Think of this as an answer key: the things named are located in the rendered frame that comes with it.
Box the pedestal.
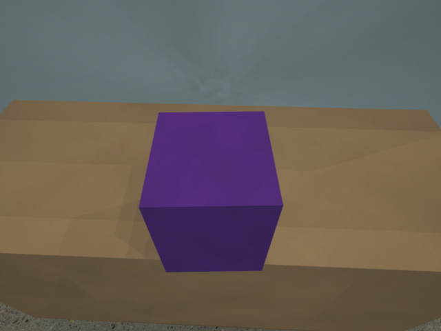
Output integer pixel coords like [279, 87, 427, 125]
[0, 100, 441, 331]

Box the carton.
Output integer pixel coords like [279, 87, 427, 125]
[139, 111, 283, 272]

